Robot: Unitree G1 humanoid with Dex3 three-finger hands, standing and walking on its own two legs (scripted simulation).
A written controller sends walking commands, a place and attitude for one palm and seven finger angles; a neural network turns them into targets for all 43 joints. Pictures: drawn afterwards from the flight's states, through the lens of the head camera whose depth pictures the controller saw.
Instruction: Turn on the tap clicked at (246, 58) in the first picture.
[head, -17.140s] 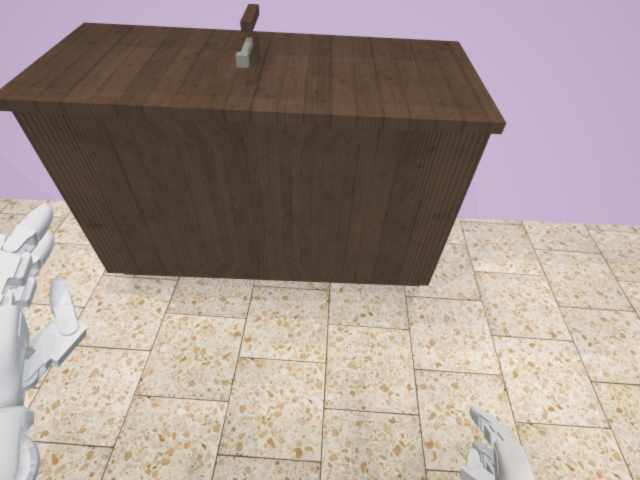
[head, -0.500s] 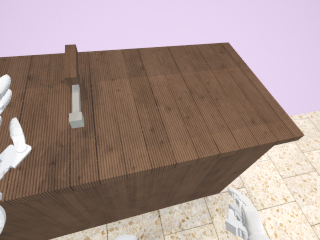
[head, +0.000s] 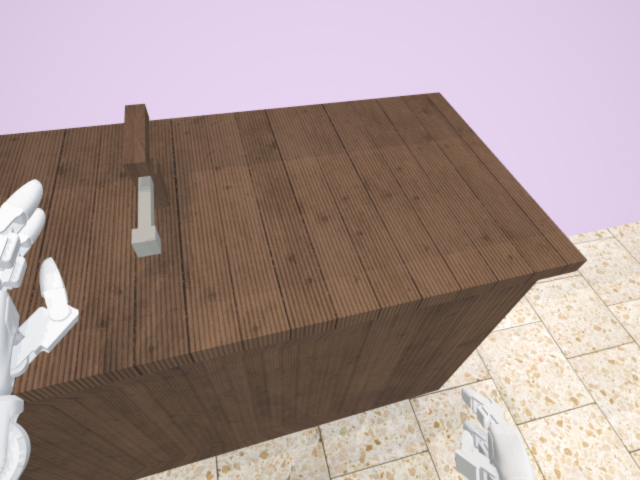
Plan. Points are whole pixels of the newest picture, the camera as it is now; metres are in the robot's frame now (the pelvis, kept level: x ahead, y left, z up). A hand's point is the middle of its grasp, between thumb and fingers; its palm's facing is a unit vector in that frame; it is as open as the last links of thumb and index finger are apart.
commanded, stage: come to a stop and stand still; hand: left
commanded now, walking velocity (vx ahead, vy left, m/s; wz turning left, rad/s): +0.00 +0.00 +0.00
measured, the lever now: (146, 241) +0.37 +0.26 +0.08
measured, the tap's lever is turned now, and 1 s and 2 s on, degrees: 0 0 0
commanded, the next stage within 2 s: look again from close up in 0.36 s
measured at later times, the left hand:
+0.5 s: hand (114, 310) +0.23 +0.21 +0.16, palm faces +0.36 -0.85 -0.38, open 7.4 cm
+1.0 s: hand (68, 243) +0.26 +0.25 +0.20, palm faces +0.43 -0.83 -0.34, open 7.4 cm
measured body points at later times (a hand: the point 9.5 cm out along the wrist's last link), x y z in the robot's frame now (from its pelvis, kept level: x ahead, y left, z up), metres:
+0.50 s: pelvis +0.01 -0.03 +0.00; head +0.02 -0.02 +0.45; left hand +0.20 +0.25 +0.18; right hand +0.19 -0.25 -0.07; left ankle +0.07 +0.08 -0.74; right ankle +0.02 -0.16 -0.74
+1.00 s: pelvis +0.02 -0.03 +0.00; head +0.02 -0.03 +0.45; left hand +0.24 +0.30 +0.22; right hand +0.21 -0.25 -0.08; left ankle +0.07 +0.08 -0.74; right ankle +0.02 -0.16 -0.74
